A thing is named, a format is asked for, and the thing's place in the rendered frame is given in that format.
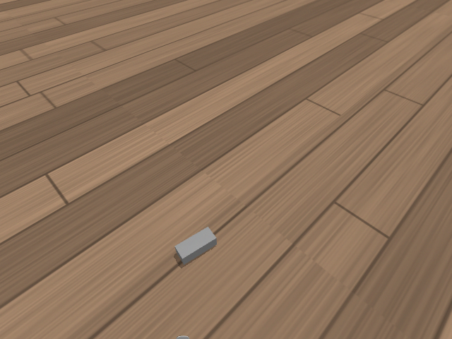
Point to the carton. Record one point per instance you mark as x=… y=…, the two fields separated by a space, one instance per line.
x=196 y=245

